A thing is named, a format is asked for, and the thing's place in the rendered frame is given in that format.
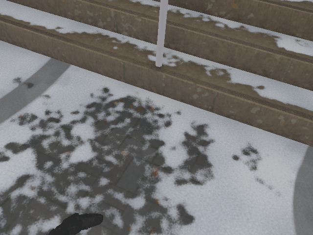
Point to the stairs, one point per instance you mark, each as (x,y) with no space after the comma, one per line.
(247,60)

